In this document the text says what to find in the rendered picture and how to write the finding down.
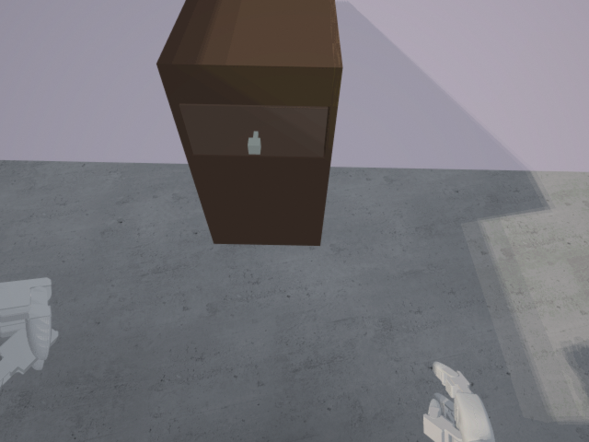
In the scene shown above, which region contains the cabinet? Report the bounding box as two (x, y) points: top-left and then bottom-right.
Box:
(156, 0), (342, 246)

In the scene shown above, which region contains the drawer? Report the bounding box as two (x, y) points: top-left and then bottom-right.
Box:
(179, 103), (328, 157)

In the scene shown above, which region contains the handle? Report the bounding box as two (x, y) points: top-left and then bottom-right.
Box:
(248, 131), (261, 155)

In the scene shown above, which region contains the right robot hand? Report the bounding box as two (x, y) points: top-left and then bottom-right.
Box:
(423, 362), (495, 442)

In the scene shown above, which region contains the left robot hand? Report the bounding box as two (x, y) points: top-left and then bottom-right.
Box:
(0, 277), (58, 390)

